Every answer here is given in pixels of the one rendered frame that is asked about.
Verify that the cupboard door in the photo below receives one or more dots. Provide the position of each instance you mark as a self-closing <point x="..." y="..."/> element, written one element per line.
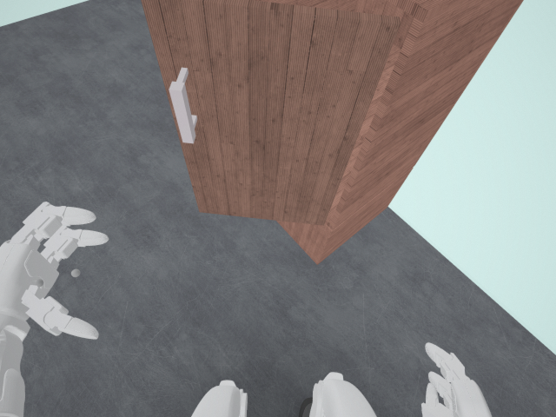
<point x="280" y="92"/>

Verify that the robot left forearm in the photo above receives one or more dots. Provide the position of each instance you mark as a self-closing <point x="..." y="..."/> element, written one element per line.
<point x="13" y="330"/>

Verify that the right robot thigh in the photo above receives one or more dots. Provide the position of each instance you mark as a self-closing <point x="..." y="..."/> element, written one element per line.
<point x="338" y="398"/>

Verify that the left robot thigh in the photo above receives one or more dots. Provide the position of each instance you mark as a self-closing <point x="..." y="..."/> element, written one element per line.
<point x="223" y="401"/>

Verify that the robot right hand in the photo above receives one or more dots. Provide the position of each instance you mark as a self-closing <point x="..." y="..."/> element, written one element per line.
<point x="462" y="397"/>

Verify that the handle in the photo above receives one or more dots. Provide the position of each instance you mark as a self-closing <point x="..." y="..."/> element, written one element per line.
<point x="179" y="97"/>

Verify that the robot left hand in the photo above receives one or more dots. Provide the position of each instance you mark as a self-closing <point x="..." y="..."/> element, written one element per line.
<point x="21" y="265"/>

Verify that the robot thigh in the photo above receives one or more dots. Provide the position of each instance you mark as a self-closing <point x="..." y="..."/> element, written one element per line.
<point x="223" y="401"/>
<point x="338" y="398"/>

